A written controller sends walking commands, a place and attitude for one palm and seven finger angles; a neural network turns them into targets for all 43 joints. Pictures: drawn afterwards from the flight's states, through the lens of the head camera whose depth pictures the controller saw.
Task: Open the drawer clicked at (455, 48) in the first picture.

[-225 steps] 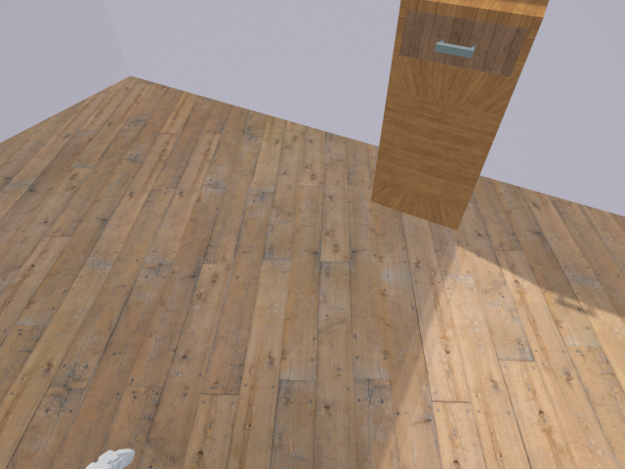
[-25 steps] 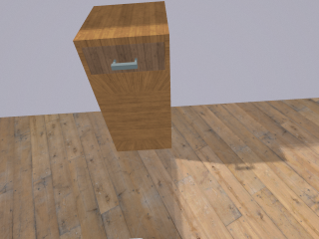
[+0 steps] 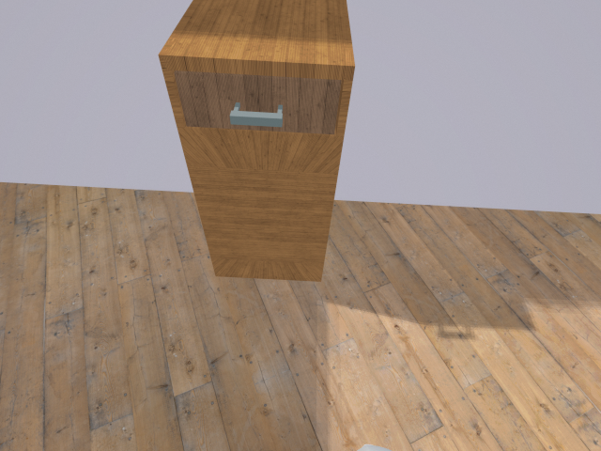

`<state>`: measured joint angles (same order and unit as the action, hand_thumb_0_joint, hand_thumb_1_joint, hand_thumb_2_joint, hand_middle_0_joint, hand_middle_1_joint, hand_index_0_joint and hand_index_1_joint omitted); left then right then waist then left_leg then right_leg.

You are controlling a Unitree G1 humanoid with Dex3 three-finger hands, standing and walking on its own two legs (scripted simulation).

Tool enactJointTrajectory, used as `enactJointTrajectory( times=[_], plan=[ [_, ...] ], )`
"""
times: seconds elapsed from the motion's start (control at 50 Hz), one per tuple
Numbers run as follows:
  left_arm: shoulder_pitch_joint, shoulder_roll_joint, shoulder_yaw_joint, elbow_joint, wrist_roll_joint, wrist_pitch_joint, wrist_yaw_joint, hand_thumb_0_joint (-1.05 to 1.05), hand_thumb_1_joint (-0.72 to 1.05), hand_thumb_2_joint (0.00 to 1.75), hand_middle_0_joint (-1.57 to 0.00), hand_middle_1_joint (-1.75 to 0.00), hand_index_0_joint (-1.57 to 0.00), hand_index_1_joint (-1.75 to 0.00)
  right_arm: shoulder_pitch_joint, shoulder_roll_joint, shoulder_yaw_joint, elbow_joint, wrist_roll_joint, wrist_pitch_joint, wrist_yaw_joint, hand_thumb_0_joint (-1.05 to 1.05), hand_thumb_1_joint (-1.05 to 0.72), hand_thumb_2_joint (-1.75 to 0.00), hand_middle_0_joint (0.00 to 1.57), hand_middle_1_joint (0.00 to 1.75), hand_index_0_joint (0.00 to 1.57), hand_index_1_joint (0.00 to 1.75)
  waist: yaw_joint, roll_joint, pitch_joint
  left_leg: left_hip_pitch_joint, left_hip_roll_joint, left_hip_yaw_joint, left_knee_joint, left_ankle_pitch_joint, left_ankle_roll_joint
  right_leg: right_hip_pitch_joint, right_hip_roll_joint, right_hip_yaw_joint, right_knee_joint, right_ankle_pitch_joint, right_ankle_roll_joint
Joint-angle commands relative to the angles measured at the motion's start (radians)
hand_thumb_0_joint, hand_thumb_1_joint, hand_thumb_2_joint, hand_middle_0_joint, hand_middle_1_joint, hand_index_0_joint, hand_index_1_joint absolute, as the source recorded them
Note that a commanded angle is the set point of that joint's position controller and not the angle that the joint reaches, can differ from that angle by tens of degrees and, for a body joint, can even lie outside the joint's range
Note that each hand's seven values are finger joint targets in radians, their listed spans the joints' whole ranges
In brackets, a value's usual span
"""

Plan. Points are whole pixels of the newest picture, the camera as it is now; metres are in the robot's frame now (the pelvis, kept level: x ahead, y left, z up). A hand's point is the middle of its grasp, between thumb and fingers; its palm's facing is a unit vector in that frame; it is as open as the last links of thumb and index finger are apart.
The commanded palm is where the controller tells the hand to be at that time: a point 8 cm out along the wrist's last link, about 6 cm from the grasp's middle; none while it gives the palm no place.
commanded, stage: take the last steps up to it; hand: left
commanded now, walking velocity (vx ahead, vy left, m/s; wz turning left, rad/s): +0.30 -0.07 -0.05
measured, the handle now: (257, 113) +0.80 +0.14 +0.00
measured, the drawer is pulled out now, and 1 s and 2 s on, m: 0.00 0.00 0.00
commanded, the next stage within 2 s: come to a stop and stand still in 0.56 s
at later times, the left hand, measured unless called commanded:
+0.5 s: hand (229, 446) +0.16 +0.12 -0.18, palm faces +0.06 -0.99 -0.14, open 7.3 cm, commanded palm none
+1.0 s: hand (238, 318) +0.37 +0.14 -0.17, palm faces +0.02 -0.97 -0.26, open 7.4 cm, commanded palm none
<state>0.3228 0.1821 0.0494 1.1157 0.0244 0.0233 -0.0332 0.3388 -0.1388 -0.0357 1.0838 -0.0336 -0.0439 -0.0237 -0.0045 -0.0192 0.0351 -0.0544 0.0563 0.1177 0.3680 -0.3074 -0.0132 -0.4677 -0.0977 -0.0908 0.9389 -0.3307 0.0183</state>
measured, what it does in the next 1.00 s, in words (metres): walks ahead: right foot, then left foot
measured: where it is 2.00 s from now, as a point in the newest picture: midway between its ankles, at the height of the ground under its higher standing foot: outside the picture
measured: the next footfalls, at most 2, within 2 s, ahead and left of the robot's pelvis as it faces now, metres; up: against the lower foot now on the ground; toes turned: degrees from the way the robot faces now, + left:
right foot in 0.16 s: +0.16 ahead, -0.15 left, +0.00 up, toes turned -10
left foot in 0.58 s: +0.34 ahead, +0.07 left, +0.00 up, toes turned +10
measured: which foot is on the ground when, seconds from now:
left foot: down 0.00-0.18, up 0.20-0.56, down 0.58-1.00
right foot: up 0.00-0.14, down 0.16-0.58, up 0.60-1.00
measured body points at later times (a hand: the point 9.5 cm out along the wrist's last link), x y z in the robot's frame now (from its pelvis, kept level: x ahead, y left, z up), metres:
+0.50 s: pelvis +0.18 -0.05 +0.00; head +0.20 -0.04 +0.44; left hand +0.16 +0.17 -0.17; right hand +0.26 -0.28 -0.15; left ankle +0.25 +0.08 -0.71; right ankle +0.12 -0.14 -0.74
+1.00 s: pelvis +0.30 -0.06 -0.01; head +0.34 -0.08 +0.44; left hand +0.37 +0.19 -0.15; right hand +0.32 -0.29 -0.17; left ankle +0.30 +0.07 -0.74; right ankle +0.33 -0.17 -0.73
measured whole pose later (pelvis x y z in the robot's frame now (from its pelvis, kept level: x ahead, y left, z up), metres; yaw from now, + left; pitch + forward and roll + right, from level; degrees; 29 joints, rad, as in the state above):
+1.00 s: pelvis +0.30 -0.06 -0.01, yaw -1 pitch -1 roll +1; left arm 0.17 0.19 0.05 1.01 0.01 0.04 0.02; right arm 0.20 -0.16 -0.06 1.07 -0.03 0.03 -0.04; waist -0.01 0.02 0.10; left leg -0.20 0.08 0.17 0.51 -0.27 -0.02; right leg -0.35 -0.05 -0.07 0.68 -0.29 0.01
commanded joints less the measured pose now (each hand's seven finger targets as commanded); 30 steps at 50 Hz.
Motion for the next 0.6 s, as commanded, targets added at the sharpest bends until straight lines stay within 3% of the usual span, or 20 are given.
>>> enactJointTrajectory(
  times=[0.0,0.06,0.08,0.1,0.12,0.14,0.16,0.18,0.2,0.22,0.24,0.28,0.3,0.4,0.46,0.48,0.52,0.54,0.56,0.58],
  plan=[
    [-0.128,0.021,0.009,-0.109,-0.004,-0.038,-0.001,0.00,0.90,0.90,-0.20,-0.30,-0.20,-0.30,0.060,-0.174,-0.040,-0.011,0.002,-0.012,-0.007,0.00,-0.90,-0.90,0.20,0.30,0.20,0.30,-0.025,0.156,0.091,-0.040,0.233,-0.116,-0.169,0.198,0.146,-0.052,-0.015,-0.022,-0.164,0.037,0.014],
    [-0.124,0.024,0.015,-0.106,-0.003,-0.047,-0.001,0.00,0.90,0.90,-0.20,-0.30,-0.20,-0.30,0.060,-0.183,-0.047,0.001,-0.001,-0.007,-0.004,0.00,-0.90,-0.90,0.20,0.30,0.20,0.30,-0.016,0.156,0.081,-0.076,0.235,-0.107,-0.104,0.185,0.133,0.068,0.021,-0.060,-0.285,0.064,0.002],
    [-0.079,0.036,0.021,-0.092,-0.004,-0.050,0.001,0.00,0.90,0.90,-0.20,-0.30,-0.20,-0.30,0.044,-0.182,-0.048,0.003,0.000,-0.005,-0.002,0.00,-0.90,-0.90,0.20,0.30,0.20,0.30,0.012,0.147,0.064,-0.101,0.225,-0.096,-0.055,0.181,0.116,0.147,0.037,-0.071,-0.333,0.099,-0.005],
    [0.004,0.056,0.028,-0.064,0.000,-0.057,0.004,0.00,0.90,0.90,-0.20,-0.30,-0.20,-0.30,0.039,-0.176,-0.045,0.006,0.003,-0.002,-0.001,0.00,-0.90,-0.90,0.20,0.30,0.20,0.30,0.050,0.098,0.024,-0.141,0.190,-0.065,0.054,0.214,0.094,0.283,0.064,-0.086,-0.392,0.129,-0.015],
    [0.129,0.105,0.041,-0.023,0.004,-0.069,0.010,0.00,0.90,0.90,-0.20,-0.30,-0.20,-0.30,0.039,-0.153,-0.042,0.005,0.011,-0.006,0.004,0.00,-0.90,-0.90,0.20,0.30,0.20,0.30,0.111,-0.004,-0.032,-0.235,0.134,-0.004,0.253,0.212,0.064,0.464,0.022,-0.015,-0.437,0.110,-0.040],
    [0.251,0.214,0.067,0.011,0.011,-0.082,0.024,0.00,0.90,0.90,-0.20,-0.30,-0.20,-0.30,0.062,-0.079,-0.025,-0.016,0.023,-0.012,0.014,0.00,-0.90,-0.90,0.20,0.30,0.20,0.30,0.151,-0.289,-0.122,-0.443,0.024,0.068,0.575,-0.073,0.024,0.639,-0.228,0.324,-0.568,0.011,-0.120],
    [0.293,0.254,0.066,0.016,-0.008,-0.079,0.033,0.00,0.90,0.90,-0.20,-0.30,-0.20,-0.30,0.014,-0.083,-0.020,-0.057,0.026,-0.006,0.014,0.00,-0.90,-0.90,0.20,0.30,0.20,0.30,0.147,-0.327,-0.137,-0.535,-0.010,-0.029,0.792,-0.298,0.030,0.621,-0.341,0.550,-0.707,-0.002,-0.173],
    [0.227,0.226,0.064,0.003,-0.011,-0.078,0.043,0.00,0.90,0.90,-0.20,-0.30,-0.20,-0.30,-0.010,-0.097,-0.029,-0.061,0.025,0.001,0.016,0.00,-0.90,-0.90,0.20,0.30,0.20,0.30,0.125,-0.258,-0.089,-0.555,0.031,-0.095,0.892,-0.234,0.042,0.551,-0.333,0.536,-0.733,-0.082,-0.185],
    [0.139,0.189,0.056,-0.019,-0.007,-0.079,0.045,0.00,0.90,0.90,-0.20,-0.30,-0.20,-0.30,-0.062,-0.088,-0.032,-0.057,0.022,-0.001,0.020,0.00,-0.90,-0.90,0.20,0.30,0.20,0.30,0.111,-0.200,-0.013,-0.588,0.070,-0.109,0.928,-0.148,0.042,0.435,-0.311,0.476,-0.747,-0.127,-0.182],
    [0.068,0.149,0.042,-0.039,-0.006,-0.079,0.048,0.00,0.90,0.90,-0.20,-0.30,-0.20,-0.30,-0.076,-0.089,-0.033,-0.057,0.016,-0.001,0.021,0.00,-0.90,-0.90,0.20,0.30,0.20,0.30,0.075,-0.121,0.034,-0.576,0.098,-0.116,0.914,-0.090,0.038,0.345,-0.295,0.414,-0.745,-0.123,-0.182],
    [0.016,0.118,0.029,-0.056,-0.004,-0.082,0.050,0.00,0.90,0.90,-0.20,-0.30,-0.20,-0.30,-0.060,-0.080,-0.033,-0.049,0.010,0.006,0.023,0.00,-0.90,-0.90,0.20,0.30,0.20,0.30,0.041,-0.054,0.041,-0.527,0.107,-0.110,0.875,-0.046,0.031,0.280,-0.260,0.313,-0.742,-0.056,-0.165],
    [-0.007,0.084,0.017,-0.059,0.003,-0.092,0.051,0.00,0.90,0.90,-0.20,-0.30,-0.20,-0.30,-0.009,-0.046,-0.030,-0.029,0.008,0.019,0.028,0.00,-0.90,-0.90,0.20,0.30,0.20,0.30,-0.002,-0.039,0.035,-0.462,0.099,-0.080,0.782,-0.002,0.016,0.228,-0.206,0.171,-0.745,0.090,-0.146],
    [-0.003,0.077,0.014,-0.056,0.004,-0.096,0.052,0.00,0.90,0.90,-0.20,-0.30,-0.20,-0.30,0.004,-0.039,-0.028,-0.025,0.005,0.025,0.030,0.00,-0.90,-0.90,0.20,0.30,0.20,0.30,-0.013,-0.065,0.034,-0.459,0.097,-0.066,0.743,0.012,0.007,0.225,-0.193,0.128,-0.744,0.147,-0.147],
    [0.025,0.097,0.013,-0.040,0.004,-0.102,0.049,0.00,0.90,0.90,-0.20,-0.30,-0.20,-0.30,-0.102,-0.041,-0.024,-0.080,0.011,0.021,0.045,0.00,-0.90,-0.90,0.20,0.30,0.20,0.30,0.002,-0.085,0.062,-0.452,0.086,-0.027,0.465,0.060,-0.003,0.266,-0.180,0.082,-0.747,0.216,-0.177],
    [0.049,0.110,0.017,-0.029,0.004,-0.099,0.049,0.00,0.90,0.90,-0.20,-0.30,-0.20,-0.30,-0.158,-0.045,-0.019,-0.101,0.012,0.005,0.048,0.00,-0.90,-0.90,0.20,0.30,0.20,0.30,0.021,-0.090,0.061,-0.405,0.056,-0.002,0.326,0.063,0.010,0.326,-0.179,0.076,-0.695,0.291,-0.169],
    [0.054,0.113,0.017,-0.027,0.004,-0.096,0.049,0.00,0.90,0.90,-0.20,-0.30,-0.20,-0.30,-0.145,-0.050,-0.020,-0.100,0.012,0.001,0.047,0.00,-0.90,-0.90,0.20,0.30,0.20,0.30,0.015,-0.070,0.056,-0.351,0.045,0.009,0.287,0.074,0.017,0.318,-0.179,0.076,-0.669,0.284,-0.165],
    [0.033,0.108,0.019,-0.029,-0.005,-0.089,0.048,0.00,0.90,0.90,-0.20,-0.30,-0.20,-0.30,-0.047,-0.079,-0.025,-0.065,0.008,-0.009,0.039,0.00,-0.90,-0.90,0.20,0.30,0.20,0.30,-0.040,-0.016,0.023,-0.147,0.009,0.033,0.172,0.155,0.023,0.251,-0.127,0.022,-0.532,0.304,-0.130],
    [0.045,0.081,0.013,-0.031,-0.009,-0.086,0.046,0.00,0.90,0.90,-0.20,-0.30,-0.20,-0.30,0.063,-0.131,-0.037,-0.035,0.001,-0.017,0.030,0.00,-0.90,-0.90,0.20,0.30,0.20,0.30,-0.079,0.100,-0.048,0.016,0.053,-0.044,0.109,0.197,0.042,0.196,-0.067,-0.014,-0.330,0.291,-0.095],
    [0.084,0.025,0.006,-0.051,-0.018,-0.083,0.039,0.00,0.90,0.90,-0.20,-0.30,-0.20,-0.30,0.155,-0.233,-0.060,-0.019,-0.010,-0.023,0.018,0.00,-0.90,-0.90,0.20,0.30,0.20,0.30,-0.093,0.335,-0.129,0.176,0.289,-0.357,0.021,0.294,0.140,0.010,0.054,-0.093,-0.049,-0.006,-0.040],
    [0.052,0.037,0.000,-0.080,-0.014,-0.084,0.039,0.00,0.90,0.90,-0.20,-0.30,-0.20,-0.30,0.189,-0.275,-0.061,-0.016,0.005,-0.008,0.010,0.00,-0.90,-0.90,0.20,0.30,0.20,0.30,-0.094,0.361,-0.135,0.165,0.399,-0.498,-0.071,0.312,0.213,-0.067,0.084,-0.022,0.161,-0.281,-0.039]
  ],
)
